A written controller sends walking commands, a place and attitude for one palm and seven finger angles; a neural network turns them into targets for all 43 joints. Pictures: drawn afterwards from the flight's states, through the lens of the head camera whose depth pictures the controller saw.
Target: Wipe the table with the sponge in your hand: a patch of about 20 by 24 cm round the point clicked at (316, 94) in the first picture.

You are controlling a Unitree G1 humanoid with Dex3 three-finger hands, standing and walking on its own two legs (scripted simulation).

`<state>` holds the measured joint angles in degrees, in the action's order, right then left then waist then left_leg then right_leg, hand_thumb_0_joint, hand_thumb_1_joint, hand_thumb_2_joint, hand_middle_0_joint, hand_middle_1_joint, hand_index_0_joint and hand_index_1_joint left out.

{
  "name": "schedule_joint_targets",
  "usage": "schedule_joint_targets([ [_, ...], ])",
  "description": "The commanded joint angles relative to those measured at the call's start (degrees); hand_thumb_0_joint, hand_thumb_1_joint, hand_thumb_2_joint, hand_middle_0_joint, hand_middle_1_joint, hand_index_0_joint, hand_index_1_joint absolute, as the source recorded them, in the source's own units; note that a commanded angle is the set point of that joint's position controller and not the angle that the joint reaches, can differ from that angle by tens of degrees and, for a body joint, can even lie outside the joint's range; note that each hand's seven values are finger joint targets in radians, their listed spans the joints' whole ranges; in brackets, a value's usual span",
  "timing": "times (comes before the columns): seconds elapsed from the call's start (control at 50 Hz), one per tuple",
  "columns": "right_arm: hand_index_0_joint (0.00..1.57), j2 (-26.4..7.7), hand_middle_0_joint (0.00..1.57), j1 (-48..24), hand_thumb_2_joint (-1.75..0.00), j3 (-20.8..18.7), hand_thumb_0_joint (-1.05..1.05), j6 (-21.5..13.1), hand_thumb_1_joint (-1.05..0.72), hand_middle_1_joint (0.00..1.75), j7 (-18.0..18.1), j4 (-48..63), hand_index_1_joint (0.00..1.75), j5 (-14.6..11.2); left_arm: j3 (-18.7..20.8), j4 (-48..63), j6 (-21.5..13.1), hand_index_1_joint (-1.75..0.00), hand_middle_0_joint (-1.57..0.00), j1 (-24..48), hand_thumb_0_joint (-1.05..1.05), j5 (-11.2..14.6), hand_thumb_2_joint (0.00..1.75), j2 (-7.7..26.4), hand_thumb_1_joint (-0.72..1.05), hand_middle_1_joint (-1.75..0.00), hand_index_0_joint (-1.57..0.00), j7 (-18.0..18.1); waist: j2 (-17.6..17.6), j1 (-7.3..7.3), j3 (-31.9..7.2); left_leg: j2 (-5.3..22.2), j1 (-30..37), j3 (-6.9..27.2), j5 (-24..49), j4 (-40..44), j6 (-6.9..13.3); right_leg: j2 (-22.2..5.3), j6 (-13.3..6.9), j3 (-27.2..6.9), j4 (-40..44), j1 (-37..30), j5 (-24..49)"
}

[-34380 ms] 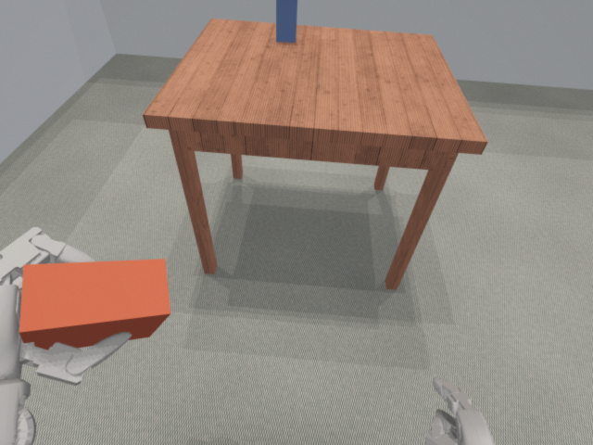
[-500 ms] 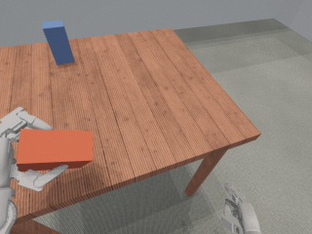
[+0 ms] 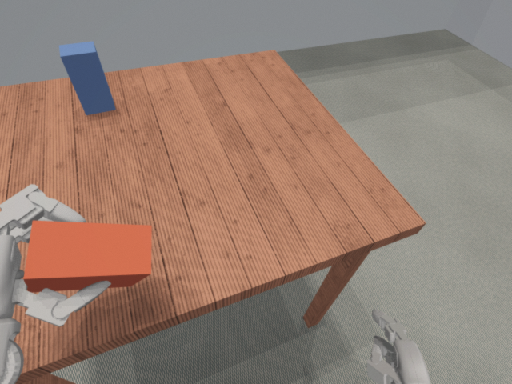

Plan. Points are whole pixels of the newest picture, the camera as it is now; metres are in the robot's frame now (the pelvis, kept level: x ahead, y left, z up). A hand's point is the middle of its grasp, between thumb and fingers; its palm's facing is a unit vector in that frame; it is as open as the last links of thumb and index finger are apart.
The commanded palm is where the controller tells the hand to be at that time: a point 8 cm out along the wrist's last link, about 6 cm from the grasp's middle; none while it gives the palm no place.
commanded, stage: shuffle to correct the standing spot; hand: left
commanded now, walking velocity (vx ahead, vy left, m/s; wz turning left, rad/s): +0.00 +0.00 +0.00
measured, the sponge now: (107, 258) +0.23 +0.21 +0.12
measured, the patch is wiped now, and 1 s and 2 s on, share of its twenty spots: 0.00 0.00 0.00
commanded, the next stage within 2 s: come to a stop and stand still in 0.94 s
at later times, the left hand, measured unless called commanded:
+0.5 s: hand (118, 243) +0.24 +0.19 +0.15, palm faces +0.32 -0.85 -0.41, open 10.0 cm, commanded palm +0.17 +0.23 +0.17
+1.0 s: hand (186, 229) +0.26 +0.12 +0.16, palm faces +0.31 -0.85 -0.43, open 10.0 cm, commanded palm +0.20 +0.16 +0.17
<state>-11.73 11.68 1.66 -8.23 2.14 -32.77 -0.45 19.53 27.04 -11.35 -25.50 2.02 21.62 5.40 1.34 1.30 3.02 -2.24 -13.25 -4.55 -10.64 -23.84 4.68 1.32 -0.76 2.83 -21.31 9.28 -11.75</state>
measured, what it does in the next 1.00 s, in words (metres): shifts its weight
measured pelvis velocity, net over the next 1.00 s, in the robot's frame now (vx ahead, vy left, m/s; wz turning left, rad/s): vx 0.04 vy -0.12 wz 0.00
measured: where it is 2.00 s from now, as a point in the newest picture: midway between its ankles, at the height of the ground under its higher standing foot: outside the picture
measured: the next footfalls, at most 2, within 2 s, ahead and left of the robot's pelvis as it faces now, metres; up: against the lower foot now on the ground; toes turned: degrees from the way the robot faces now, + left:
left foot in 1.10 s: +0.09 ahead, -0.06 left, +0.00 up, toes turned +0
right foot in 1.30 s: +0.10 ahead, -0.33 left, +0.00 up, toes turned -1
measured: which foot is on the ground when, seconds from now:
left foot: down 0.00-0.94, up 0.96-1.00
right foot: down 0.00-1.00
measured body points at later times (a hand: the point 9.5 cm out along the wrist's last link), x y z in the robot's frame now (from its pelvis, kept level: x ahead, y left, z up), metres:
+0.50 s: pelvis +0.01 -0.05 +0.00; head +0.04 -0.04 +0.45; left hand +0.21 +0.23 +0.18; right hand +0.19 -0.27 -0.08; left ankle +0.03 +0.06 -0.74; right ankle +0.00 -0.11 -0.74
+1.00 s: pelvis +0.04 -0.12 -0.01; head +0.07 -0.12 +0.44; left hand +0.24 +0.16 +0.18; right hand +0.21 -0.35 -0.10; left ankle +0.02 +0.03 -0.70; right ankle +0.00 -0.11 -0.74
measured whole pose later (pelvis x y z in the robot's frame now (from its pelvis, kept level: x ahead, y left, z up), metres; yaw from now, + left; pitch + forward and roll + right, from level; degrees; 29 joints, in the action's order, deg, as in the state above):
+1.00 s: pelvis +0.04 -0.12 -0.01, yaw +0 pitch +0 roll +1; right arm -11.1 11.0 -0.2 -1.9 1.3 -31.8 -1.9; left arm 21.7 30.2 -7.9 -27.0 4.9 23.2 4.6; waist 1.5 -0.6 3.4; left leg 3.1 -21.4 -0.3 -21.9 -50.5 0.4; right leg 8.7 -9.2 6.1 -24.9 7.6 -17.8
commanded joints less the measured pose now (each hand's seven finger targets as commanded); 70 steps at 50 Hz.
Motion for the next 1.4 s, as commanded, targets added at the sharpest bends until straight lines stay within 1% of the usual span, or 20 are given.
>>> schedule_joint_targets([
  [0.0, 0.2, -7.28, 0.2, -5.21, -0.9, -3.29, 0.0, -2.76, -0.9, 0.3, 0.76, 8.73, 0.3, -0.61, 7.27, 11.62, -3.42, -1.6, -1.2, 3.83, 0.0, 0.69, 1.3, 9.59, 0.1, -1.6, -1.2, 1.59, -5.13, -0.23, -9.41, 8.39, 4.45, 9.44, 5.84, 5.06, -4.83, -4.9, -0.89, -5.76, 1.97, -1.41, 7.5],
  [0.32, 0.2, -6.95, 0.2, -4.96, -0.9, -3.5, 0.0, -1.04, -0.9, 0.3, 0.0, 10.25, 0.3, -0.02, 5.81, 14.22, -1.57, -1.6, -1.2, 5.13, 0.0, 1.53, 1.3, 8.77, 0.1, -1.6, -1.2, 0.6, -6.66, -0.56, -8.88, 12.03, 4.99, 10.94, -0.47, 6.51, -3.68, -1.79, -1.32, -1.83, 1.19, 0.68, 1.46],
  [0.64, 0.2, -6.65, 0.2, -4.43, -0.9, -4.56, 0.0, 1.09, -0.9, 0.3, 0.34, 9.52, 0.3, -1.15, 8.57, 13.67, 0.73, -1.6, -1.2, 4.52, 0.0, 3.94, 1.3, 10.86, 0.1, -1.6, -1.2, 1.12, 1.9, -1.57, -9.22, 4.92, -1.81, 2.33, 0.61, -14.57, -2.64, -10.22, -3.41, -13.86, 3.03, -1.53, 19.86],
  [0.74, 0.2, -6.83, 0.2, -5.3, -0.9, -4.42, 0.0, 1.81, -0.9, 0.3, 0.4, 9.42, 0.3, -0.73, 9.47, 17.2, -0.83, -1.6, -1.2, 4.18, 0.0, 3.46, 1.3, 11.67, 0.1, -1.6, -1.2, 1.58, -7.52, -1.44, -10.98, 8.94, 9.3, 5.09, 16.85, -5.03, 0.28, -4.9, 3.46, -5.56, -7.38, 1.51, 30.16],
  [0.8, 0.2, -6.74, 0.2, -6.11, -0.9, -4.24, 0.0, 2.62, -0.9, 0.3, 0.34, 9.71, 0.3, -0.73, 9.16, 16.98, -0.42, -1.6, -1.2, 4.21, 0.0, 2.9, 1.3, 11.53, 0.1, -1.6, -1.2, 1.11, -11.63, -1.27, -10.49, 15.4, 10.57, 12.28, 24.35, -4.73, 3.6, -2.21, 4.19, -3.58, -12.57, 4.96, 16.63],
  [0.84, 0.2, -7.11, 0.2, -5.18, -0.9, -5.03, 0.0, 3.18, -0.9, 0.3, 0.03, 10.56, 0.3, -0.8, 8.72, 15.75, 0.47, -1.6, -1.2, 2.68, 0.0, 2.55, 1.3, 10.91, 0.1, -1.6, -1.2, 0.21, -9.06, -0.61, -8.66, 14.44, 2.74, 9.0, 18.6, -7.18, 1.06, -2.52, 2.34, -3.81, -2.43, -1.46, 8.41],
  [0.92, 0.2, -5.79, 0.2, -3.83, -0.9, -4.63, 0.0, 4.14, -0.9, 0.3, -0.65, 10.45, 0.3, -1.84, 9.9, 13.42, 0.84, -1.6, -1.2, -1.61, 0.0, 3.44, 1.3, 10.37, 0.1, -1.6, -1.2, 1.16, 8.06, -0.79, -8.71, 1.28, -14.6, 0.34, -11.75, -32.79, -3.28, -13.18, -4.13, -18.14, 5.58, -12.35, 34.84],
  [0.94, 0.2, -6.57, 0.2, -3.3, -0.9, -5.21, 0.0, 3.8, -0.9, 0.3, -0.71, 10.6, 0.3, -1.93, 11.24, 14.0, -0.3, -1.6, -1.2, -1.42, 0.0, 4.13, 1.3, 11.38, 0.1, -1.6, -1.2, 1.14, 6.7, -0.39, -9.39, 0.73, -17.34, 1.7, -15.17, -38.24, -3.9, -13.72, 3.38, -17.66, 5.01, -13.82, 43.78],
  [0.98, 0.2, -5.86, 0.2, -3.29, -0.9, -5.11, 0.0, 3.2, -0.9, 0.3, -0.52, 8.39, 0.3, -1.46, 13.48, 13.47, -1.38, -1.6, -1.2, -0.88, 0.0, 3.64, 1.3, 13.82, 0.1, -1.6, -1.2, 1.28, 7.82, -0.8, -6.5, 0.32, -9.53, -3.55, -15.73, -29.26, -4.12, -7.13, 27.94, -5.5, 4.75, -8.27, 58.42],
  [1.0, 0.2, -5.73, 0.2, -4.84, -0.9, -4.87, 0.0, 2.92, -0.9, 0.3, -0.29, 7.33, 0.3, -1.56, 13.1, 14.09, -1.03, -1.6, -1.2, 1.81, 0.0, 3.25, 1.3, 14.22, 0.1, -1.6, -1.2, 1.48, 7.43, -2.51, -4.62, -0.9, 0.89, -7.31, -16.1, -10.79, -2.5, -3.13, 28.96, 0.38, -1.95, -2.76, 67.3],
  [1.02, 0.2, -5.11, 0.2, -3.07, -0.9, -4.64, 0.0, 2.69, -0.9, 0.3, 0.53, 5.72, 0.3, -1.5, 9.73, 13.76, -1.08, -1.6, -1.2, 4.67, 0.0, 3.37, 1.3, 11.33, 0.1, -1.6, -1.2, 1.5, 3.38, -7.16, -7.04, -0.7, 14.19, -6.48, -1.44, 11.48, 0.24, 0.24, 18.76, 6.07, -23.38, 1.67, 70.16],
  [1.04, 0.2, -7.0, 0.2, -7.3, -0.9, -4.49, 0.0, 2.55, -0.9, 0.3, 1.04, 8.61, 0.3, 1.27, 7.45, 16.45, -2.0, -1.6, -1.2, 4.61, 0.0, 2.64, 1.3, 9.18, 0.1, -1.6, -1.2, 1.42, -19.05, -5.71, -9.0, 11.47, 17.64, 7.49, 22.91, 12.07, 4.13, 2.6, 8.07, 3.82, -49.93, 8.36, 20.3],
  [1.06, 0.2, -6.04, 0.2, -9.43, -0.9, -5.23, 0.0, 3.4, -0.9, 0.3, -0.5, 12.44, 0.3, 2.41, 6.59, 20.15, -1.99, -1.6, -1.2, 5.68, 0.0, 0.49, 1.3, 10.03, 0.1, -1.6, -1.2, 1.12, -23.31, -1.4, -10.64, 23.28, 12.41, 23.89, 28.98, 3.89, 8.55, 2.6, 2.16, -7.71, -62.55, 13.32, -10.41],
  [1.1, 0.2, -7.29, 0.2, -10.96, -0.9, -5.56, 0.0, 2.5, -0.9, 0.3, -1.62, 10.66, 0.3, 0.17, 3.95, 15.0, -0.63, -1.6, -1.2, 13.74, 0.0, 0.55, 1.3, 7.92, 0.1, -1.6, -1.2, 0.0, -10.64, -0.96, -6.12, 24.34, -2.53, 24.26, 1.33, 9.44, 10.47, 1.4, 3.6, -13.33, -66.53, 18.53, -11.3],
  [1.12, 0.2, -7.76, 0.2, -8.72, -0.9, -6.12, 0.0, 1.86, -0.9, 0.3, -1.62, 9.26, 0.3, 0.29, 5.56, 10.02, -0.51, -1.6, -1.2, 9.23, 0.0, 0.05, 1.3, 6.58, 0.1, -1.6, -1.2, 0.48, -7.43, 0.37, -1.74, 21.84, -4.6, 22.09, 0.18, 7.64, 10.71, -0.09, 2.11, -11.65, -63.21, 24.05, -12.62],
  [1.18, 0.2, -6.2, 0.2, -3.38, -0.9, -5.29, 0.0, 1.26, -0.9, 0.3, -1.71, 9.7, 0.3, -1.2, 9.24, 17.75, -1.18, -1.6, -1.2, 2.34, 0.0, -0.12, 1.3, 11.3, 0.1, -1.6, -1.2, 0.71, -12.16, 1.23, -5.3, 13.32, -5.72, 9.87, 2.16, 1.85, 5.45, -3.86, 1.2, -1.83, -30.54, 12.49, -11.26],
  [1.24, 0.2, -6.46, 0.2, -1.05, -0.9, -4.78, 0.0, -0.3, -0.9, 0.3, -1.45, 9.94, 0.3, -1.86, 12.34, 20.91, -2.93, -1.6, -1.2, -1.63, 0.0, -0.18, 1.3, 13.65, 0.1, -1.6, -1.2, 1.13, -10.58, 0.06, -10.54, 9.3, -7.81, 7.97, -1.35, -9.24, 1.39, -1.78, 2.55, 4.27, -6.45, -3.39, -0.84],
  [1.26, 0.2, -5.77, 0.2, -1.18, -0.9, -4.43, 0.0, -0.57, -0.9, 0.3, -1.55, 9.45, 0.3, -1.71, 12.71, 21.11, -3.16, -1.6, -1.2, 0.08, 0.0, -0.33, 1.3, 14.17, 0.1, -1.6, -1.2, 1.17, -6.06, -0.91, -11.16, 7.25, -9.11, 6.53, -4.74, -14.27, -0.4, -3.58, 2.77, 2.63, -1.67, -7.46, 3.34],
  [1.3, 0.2, -5.15, 0.2, -1.55, -0.9, -4.02, 0.0, -0.81, -0.9, 0.3, -1.13, 8.02, 0.3, -1.11, 13.58, 18.81, -3.19, -1.6, -1.2, 1.54, 0.0, -0.36, 1.3, 15.29, 0.1, -1.6, -1.2, 1.86, 3.74, -2.94, -9.41, 1.15, -11.79, 4.03, -12.83, -26.05, -3.56, -15.63, -2.71, -13.14, 3.34, -2.53, 15.53],
  [1.38, 0.2, -6.36, 0.2, -2.91, -0.9, -5.19, 0.0, -1.34, -0.9, 0.3, -0.12, 7.44, 0.3, -1.56, 12.34, 17.98, -2.22, -1.6, -1.2, 0.72, 0.0, 0.77, 1.3, 12.17, 0.1, -1.6, -1.2, 3.17, 7.61, -2.44, -8.34, 3.63, -1.63, 6.1, -2.79, -17.39, -3.68, -19.05, -5.72, -14.31, -1.16, 4.92, 22.25],
])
